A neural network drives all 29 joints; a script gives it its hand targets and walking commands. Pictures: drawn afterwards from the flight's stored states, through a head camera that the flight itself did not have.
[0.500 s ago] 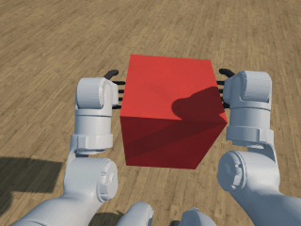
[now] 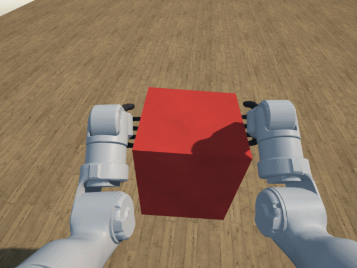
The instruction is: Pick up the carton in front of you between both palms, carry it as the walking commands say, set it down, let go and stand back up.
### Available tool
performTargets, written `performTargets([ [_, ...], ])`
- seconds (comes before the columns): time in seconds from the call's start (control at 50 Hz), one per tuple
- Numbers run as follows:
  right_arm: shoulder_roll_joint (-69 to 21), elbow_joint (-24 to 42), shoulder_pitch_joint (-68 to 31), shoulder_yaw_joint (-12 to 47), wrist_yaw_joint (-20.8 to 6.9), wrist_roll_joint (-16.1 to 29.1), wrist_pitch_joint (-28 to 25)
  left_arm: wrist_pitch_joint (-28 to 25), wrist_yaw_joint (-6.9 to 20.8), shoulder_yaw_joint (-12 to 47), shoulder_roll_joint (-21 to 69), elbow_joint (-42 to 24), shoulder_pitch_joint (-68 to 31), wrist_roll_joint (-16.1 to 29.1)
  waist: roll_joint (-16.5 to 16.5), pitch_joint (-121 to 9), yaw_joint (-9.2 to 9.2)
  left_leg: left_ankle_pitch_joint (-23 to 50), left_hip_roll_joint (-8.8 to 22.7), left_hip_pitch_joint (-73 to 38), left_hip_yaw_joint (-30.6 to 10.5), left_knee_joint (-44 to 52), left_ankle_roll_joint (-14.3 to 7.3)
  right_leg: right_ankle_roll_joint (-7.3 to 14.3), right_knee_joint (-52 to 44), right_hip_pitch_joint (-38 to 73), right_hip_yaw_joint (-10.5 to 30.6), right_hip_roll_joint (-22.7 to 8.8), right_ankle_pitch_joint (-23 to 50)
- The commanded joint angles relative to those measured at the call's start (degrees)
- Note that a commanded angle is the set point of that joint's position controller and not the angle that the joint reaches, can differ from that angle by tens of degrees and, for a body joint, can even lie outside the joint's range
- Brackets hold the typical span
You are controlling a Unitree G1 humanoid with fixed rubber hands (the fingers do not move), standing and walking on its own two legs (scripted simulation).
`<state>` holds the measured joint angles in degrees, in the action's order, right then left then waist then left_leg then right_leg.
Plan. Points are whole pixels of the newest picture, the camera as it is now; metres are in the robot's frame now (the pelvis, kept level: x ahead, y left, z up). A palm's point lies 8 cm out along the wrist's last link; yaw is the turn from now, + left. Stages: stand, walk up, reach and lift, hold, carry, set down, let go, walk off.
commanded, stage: carry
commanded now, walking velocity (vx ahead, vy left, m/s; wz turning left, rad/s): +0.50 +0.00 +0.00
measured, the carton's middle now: (187, 155) +0.36 -0.01 +0.06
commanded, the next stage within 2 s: none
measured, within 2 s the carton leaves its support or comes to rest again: neither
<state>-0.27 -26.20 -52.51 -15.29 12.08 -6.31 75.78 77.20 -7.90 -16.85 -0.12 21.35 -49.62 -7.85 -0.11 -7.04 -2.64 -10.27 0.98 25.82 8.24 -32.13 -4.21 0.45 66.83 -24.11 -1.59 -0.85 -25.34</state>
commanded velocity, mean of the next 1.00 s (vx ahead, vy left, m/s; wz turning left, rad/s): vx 0.47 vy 0.00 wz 0.00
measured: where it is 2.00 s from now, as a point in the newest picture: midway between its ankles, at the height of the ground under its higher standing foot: (176, 180)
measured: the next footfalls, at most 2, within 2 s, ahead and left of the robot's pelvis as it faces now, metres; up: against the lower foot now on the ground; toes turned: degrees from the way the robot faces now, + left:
right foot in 0.30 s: +0.31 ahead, -0.14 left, +0.00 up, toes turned -8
left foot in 0.70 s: +0.58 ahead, +0.11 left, +0.00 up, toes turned +12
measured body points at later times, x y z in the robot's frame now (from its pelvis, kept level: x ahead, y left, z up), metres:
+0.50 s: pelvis +0.28 -0.03 +0.02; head +0.31 -0.04 +0.47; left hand +0.59 +0.12 +0.10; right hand +0.61 -0.18 +0.09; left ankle +0.27 +0.10 -0.67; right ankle +0.27 -0.13 -0.73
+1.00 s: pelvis +0.58 +0.03 +0.02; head +0.57 +0.04 +0.47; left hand +0.87 +0.17 +0.10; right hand +0.87 -0.13 +0.10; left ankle +0.54 +0.10 -0.73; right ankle +0.69 -0.13 -0.67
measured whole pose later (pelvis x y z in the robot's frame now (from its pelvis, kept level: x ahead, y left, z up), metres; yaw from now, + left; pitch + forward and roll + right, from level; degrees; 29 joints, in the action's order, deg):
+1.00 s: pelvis +0.58 +0.03 +0.02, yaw +0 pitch +4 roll -1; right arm -8.5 10.2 -13.9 -7.1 11.4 -6.4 69.3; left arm 69.6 -8.1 -5.7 8.2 -11.8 -12.6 -8.6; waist -0.7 -8.1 -1.0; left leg -12.5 1.3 7.9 12.3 -16.0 -2.9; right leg -1.5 43.7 -36.1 -6.3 -7.3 -8.7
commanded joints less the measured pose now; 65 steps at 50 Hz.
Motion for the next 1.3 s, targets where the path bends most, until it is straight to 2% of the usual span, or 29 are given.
performTargets([
  [0.0, -69.01, 11.4, -45.42, 20.76, -21.04, 28.77, -2.38, -3.31, 13.99, 24.23, 67.66, -7.97, -46.53, 26.92, 4.1, -21.72, 0.65, 2.7, 17.34, -28.55, -25.7, 15.3, -6.75, 0.74, -0.32, -16.62, 3.17, -4.39, 6.09],
  [0.06, -70.01, 15.03, -42.63, 23.38, -20.41, 28.38, -3.2, -4.72, 13.21, 28.38, 70.3, -12.93, -46.3, 28.84, 7.99, -23.37, 0.74, 1.79, 15.05, -29.13, -17.82, 17.54, -6.69, -0.91, -10.04, -14.66, 0.41, -4.46, 8.54],
  [0.12, -69.79, 16.88, -38.07, 26.02, -19.91, 27.28, -3.94, -5.81, 12.63, 31.71, 70.66, -16.31, -43.26, 29.05, 7.32, -22.99, 1.11, 8.15, 13.94, -30.89, -12.39, 17.96, -6.63, -2.41, -24.16, -11.52, -2.78, -4.18, 11.72],
  [0.22, -68.99, 19.85, -27.58, 30.48, -19.34, 24.72, -4.4, -6.24, 13.83, 36.88, 72.72, -18.14, -34.33, 29.34, 9.41, -22.22, 0.96, 22.35, 10.79, -35.21, -5.24, 12.59, -2.79, -1.43, -41.53, -2.51, -7.66, -0.75, 21.13],
  [0.26, -68.77, 21.27, -23.22, 32.56, -19.44, 23.77, -4.43, -6.15, 14.67, 37.94, 72.86, -18.91, -30.46, 29.0, 6.45, -23.65, 1.66, 23.4, 8.0, -31.0, -0.94, 3.87, -0.36, -0.28, -50.42, 11.12, -10.04, -0.24, 25.73],
  [0.28, -68.53, 21.73, -20.83, 33.58, -19.56, 23.47, -4.42, -6.04, 15.16, 38.28, 72.71, -18.76, -27.46, 28.56, 5.35, -24.94, 2.48, 20.78, 7.07, -21.92, -0.36, -2.15, 1.49, 1.56, -48.21, 23.31, -6.81, -3.97, 24.59],
  [0.3, -67.95, 22.32, -19.09, 34.88, -19.87, 23.58, -4.16, -5.93, 15.64, 37.77, 71.75, -18.54, -23.47, 27.77, -2.0, -28.38, 3.79, 6.07, 5.99, -11.76, 0.41, -12.71, 3.29, 4.46, -44.41, 34.57, 5.73, -14.58, 28.57],
  [0.32, -70.25, 22.65, -19.49, 35.41, -20.37, 24.42, -3.55, -6.24, 15.41, 37.76, 68.96, -18.41, -20.91, 25.58, -16.28, -30.11, 4.53, -5.76, 0.05, 8.7, -1.12, -22.67, 5.26, 12.68, -44.54, 48.84, 21.58, -22.34, 29.78],
  [0.34, -70.34, 23.83, -18.13, 36.46, -20.83, 24.33, -3.43, -6.41, 15.41, 37.7, 69.53, -18.92, -17.86, 24.74, -18.96, -26.94, 4.57, -20.18, -1.43, 19.15, -3.79, -29.26, 4.95, 14.35, -46.66, 50.37, 26.7, -24.21, 34.98],
  [0.38, -72.67, 26.95, -15.0, 39.17, -21.34, 25.74, -4.12, -6.63, 15.65, 38.99, 70.47, -25.36, -15.49, 24.04, -7.01, -24.46, 4.53, -18.42, 2.41, 21.22, -6.97, -31.11, 4.21, 10.95, -46.18, 46.86, 18.31, -22.08, 39.64],
  [0.4, -73.25, 29.29, -13.62, 40.23, -21.39, 26.12, -4.59, -6.94, 15.66, 40.3, 70.92, -29.12, -15.35, 24.16, -4.96, -22.59, 4.26, -15.49, 3.8, 19.87, -7.07, -26.77, 4.62, 8.57, -48.03, 43.26, 14.66, -20.93, 36.72],
  [0.48, -72.35, 38.86, -5.29, 45.82, -20.38, 25.83, -6.03, -7.63, 15.93, 45.6, 69.26, -38.78, -7.59, 24.17, -9.88, -20.18, 3.82, -7.23, 2.89, 12.17, -3.03, -13.0, 6.5, 6.18, -51.57, 36.59, 2.92, -15.72, 33.23],
  [0.6, -66.48, 42.12, 8.55, 48.5, -21.03, 23.62, -4.55, -6.98, 18.02, 47.75, 66.72, -35.51, 9.81, 23.76, -11.34, -13.3, 3.92, 6.21, 1.98, 0.61, 2.02, 3.88, 5.0, 3.64, -52.05, 27.41, -3.91, -13.63, 30.62],
  [0.66, -64.38, 38.66, 11.46, 47.21, -22.44, 23.57, -4.0, -6.36, 18.41, 49.11, 65.06, -35.24, 8.48, 24.57, -6.32, -13.07, 2.84, 3.59, -0.23, -14.85, 6.59, 7.23, 3.83, 0.92, -40.13, 19.26, -8.76, -10.36, 27.63],
  [0.68, -63.66, 37.21, 12.36, 46.45, -22.73, 23.36, -3.85, -6.14, 18.44, 49.13, 64.08, -34.77, 8.07, 24.61, -2.56, -14.98, 2.05, -0.99, 2.57, -24.7, 2.44, 6.35, 3.38, -0.46, -30.98, 11.8, -10.23, -8.78, 24.18],
  [0.7, -62.5, 34.87, 12.82, 45.4, -22.94, 22.43, -4.06, -5.51, 18.39, 49.7, 63.67, -35.63, 6.27, 25.15, 12.05, -17.01, 1.24, -10.2, 17.09, -34.18, -22.44, 13.47, -2.21, -3.59, -14.41, -2.29, -9.88, -3.09, 12.38],
  [0.72, -63.49, 32.99, 13.4, 44.96, -22.99, 22.2, -4.43, -5.2, 18.47, 50.21, 63.34, -35.87, 4.3, 25.6, 20.69, -16.65, 0.92, -7.79, 23.33, -39.45, -37.07, 18.95, -7.78, -3.33, -3.56, -14.91, -6.35, 0.55, -3.88],
  [0.76, -66.32, 34.16, 11.53, 44.89, -23.32, 23.34, -5.21, -6.11, 18.81, 51.12, 65.74, -35.5, 1.54, 26.46, 11.17, -15.11, 1.46, 1.4, 21.84, -34.64, -30.27, 16.82, -8.01, -0.51, 3.78, -19.39, 0.26, -5.11, -2.9],
  [0.8, -68.15, 36.1, 9.43, 45.65, -23.49, 24.29, -6.0, -7.22, 18.73, 51.61, 68.2, -35.98, 1.6, 27.04, 4.29, -14.57, 1.95, -0.85, 19.86, -26.99, -21.48, 19.26, -4.76, -0.11, -1.46, -15.86, 1.62, -8.27, 4.31],
  [0.84, -68.96, 37.43, 8.46, 46.47, -23.54, 25.32, -6.65, -8.11, 18.33, 51.69, 69.51, -36.38, 2.21, 27.08, 6.12, -14.18, 2.04, -4.67, 17.62, -23.67, -15.16, 22.42, -3.57, -0.6, -7.17, -13.22, -0.43, -8.0, 9.5],
  [0.92, -67.47, 38.84, 9.3, 47.44, -23.56, 26.03, -7.07, -9.17, 17.2, 51.58, 68.85, -36.77, 4.66, 26.04, 6.05, -12.24, 1.93, -2.69, 15.92, -25.89, -9.48, 25.1, -4.53, -2.23, -20.17, -15.01, -3.68, -7.37, 15.87],
  [1.04, -63.8, 39.58, 13.3, 46.54, -22.95, 24.59, -5.89, -7.99, 16.82, 51.04, 65.23, -37.61, 8.32, 25.21, 8.01, -9.2, 1.79, 28.24, 11.95, -28.24, 0.97, 17.24, -1.05, -1.53, -34.98, -7.24, -9.87, -2.63, 26.03],
  [1.08, -62.9, 39.26, 13.86, 46.24, -22.75, 23.77, -5.35, -7.27, 17.12, 50.71, 64.09, -37.58, 8.3, 25.36, 8.88, -8.99, 1.75, 31.82, 11.13, -28.04, 2.64, 12.71, 0.67, -1.19, -39.2, -1.44, -11.21, -1.12, 29.18],
  [1.12, -62.04, 38.96, 13.86, 46.26, -22.69, 23.33, -4.78, -6.72, 17.46, 50.26, 63.26, -37.0, 8.82, 25.11, 5.93, -10.05, 2.8, 32.39, 8.59, -23.02, 5.51, 2.37, 4.03, -0.88, -48.24, 12.58, -13.83, 0.61, 37.06],
  [1.14, -61.38, 38.65, 13.55, 46.07, -22.68, 23.27, -4.58, -6.36, 17.69, 49.76, 62.53, -36.89, 8.59, 24.92, 4.22, -12.25, 3.14, 23.24, 7.58, -17.28, 5.11, -3.52, 6.42, -0.83, -47.6, 22.54, -9.23, -4.94, 46.72],
  [1.16, -61.13, 38.95, 11.84, 46.68, -22.66, 23.57, -4.15, -6.07, 17.82, 49.1, 61.87, -36.4, 8.22, 24.38, -5.56, -18.03, 3.61, -0.36, 5.14, -7.06, 2.98, -15.21, 7.98, 3.25, -39.47, 36.71, 3.91, -17.63, 74.78],
  [1.18, -62.09, 39.08, 11.11, 47.45, -22.53, 24.65, -3.56, -6.16, 17.81, 48.13, 62.06, -33.92, 9.83, 24.08, -12.2, -23.62, 3.99, -22.76, 0.44, 3.64, -1.0, -23.92, 8.57, 11.05, -38.13, 47.74, 13.06, -24.05, 82.98],
  [1.22, -64.51, 39.53, 10.44, 47.97, -22.82, 24.95, -4.17, -7.42, 17.95, 47.91, 65.74, -34.46, 10.01, 24.92, -10.31, -24.31, 3.51, -24.46, 2.14, 2.83, -7.21, -24.45, 6.23, 11.14, -46.25, 38.23, 12.32, -22.24, 56.94],
  [1.28, -67.13, 42.43, 6.56, 49.4, -22.63, 25.52, -5.66, -8.74, 18.35, 48.71, 69.9, -37.63, 5.37, 26.0, -7.23, -20.2, 2.92, -20.18, 2.99, -5.74, -5.22, -7.62, 5.23, 6.95, -50.61, 24.46, 2.78, -17.31, 38.91],
])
